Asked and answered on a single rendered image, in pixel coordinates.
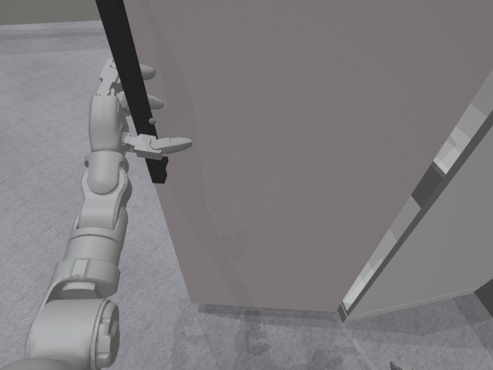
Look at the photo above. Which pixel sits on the left robot upper arm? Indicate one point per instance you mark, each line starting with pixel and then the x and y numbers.
pixel 74 334

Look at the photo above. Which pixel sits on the fridge door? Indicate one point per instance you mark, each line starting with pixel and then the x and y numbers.
pixel 312 123

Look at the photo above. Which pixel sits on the handle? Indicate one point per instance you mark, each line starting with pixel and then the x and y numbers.
pixel 116 25

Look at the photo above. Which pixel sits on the left robot forearm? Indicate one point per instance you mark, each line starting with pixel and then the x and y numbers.
pixel 89 269

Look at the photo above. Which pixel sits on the robot left hand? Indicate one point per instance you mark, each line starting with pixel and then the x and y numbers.
pixel 107 119

